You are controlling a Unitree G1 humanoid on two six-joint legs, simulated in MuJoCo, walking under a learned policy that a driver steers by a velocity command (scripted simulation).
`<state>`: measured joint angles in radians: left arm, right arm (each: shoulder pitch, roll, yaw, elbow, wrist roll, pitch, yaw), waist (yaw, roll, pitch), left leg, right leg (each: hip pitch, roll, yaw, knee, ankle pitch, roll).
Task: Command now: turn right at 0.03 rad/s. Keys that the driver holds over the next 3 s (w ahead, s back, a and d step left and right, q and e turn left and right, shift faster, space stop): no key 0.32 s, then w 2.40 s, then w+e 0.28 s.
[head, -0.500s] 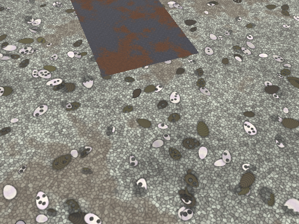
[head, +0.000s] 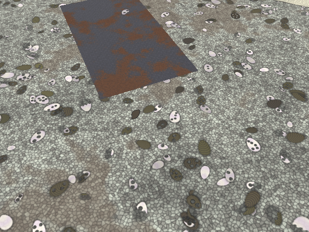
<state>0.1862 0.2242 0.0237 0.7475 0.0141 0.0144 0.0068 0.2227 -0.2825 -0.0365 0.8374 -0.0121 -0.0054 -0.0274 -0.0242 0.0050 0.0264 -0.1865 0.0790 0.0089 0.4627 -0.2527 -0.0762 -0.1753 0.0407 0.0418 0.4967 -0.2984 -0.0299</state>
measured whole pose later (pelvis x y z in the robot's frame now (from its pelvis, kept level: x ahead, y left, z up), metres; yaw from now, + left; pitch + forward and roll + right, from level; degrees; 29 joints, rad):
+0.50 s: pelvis +0.02 +0.02 +0.00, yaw +1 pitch -1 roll -1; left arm 0.29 0.24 0.05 0.94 -0.02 -0.01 0.02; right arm 0.28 -0.26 -0.04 0.97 0.03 -0.04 -0.03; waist 0.00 0.00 -0.01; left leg -0.28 0.03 0.03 0.71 -0.48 0.03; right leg -0.16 0.02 0.05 0.52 -0.36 -0.03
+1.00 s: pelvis +0.23 +0.05 -0.01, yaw +1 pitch +2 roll +0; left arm -0.08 0.22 0.03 0.79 -0.03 -0.09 -0.05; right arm 0.51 -0.22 -0.03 1.04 0.01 -0.07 -0.02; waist -0.10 -0.02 0.05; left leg 0.22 -0.01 0.02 0.14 -0.38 0.03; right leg -0.57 -0.01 -0.05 0.52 0.00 -0.06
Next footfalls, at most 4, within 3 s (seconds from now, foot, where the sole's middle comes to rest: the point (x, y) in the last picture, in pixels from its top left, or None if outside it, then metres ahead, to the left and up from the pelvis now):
1.04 right None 0.44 -0.06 -0.77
1.56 left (120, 187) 0.73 0.19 -0.77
2.10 right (165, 135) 1.04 -0.04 -0.77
2.66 left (123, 97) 1.34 0.20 -0.77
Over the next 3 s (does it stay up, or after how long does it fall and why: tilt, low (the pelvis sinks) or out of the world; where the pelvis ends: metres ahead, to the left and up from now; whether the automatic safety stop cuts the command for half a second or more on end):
stays up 1.35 0.12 0.01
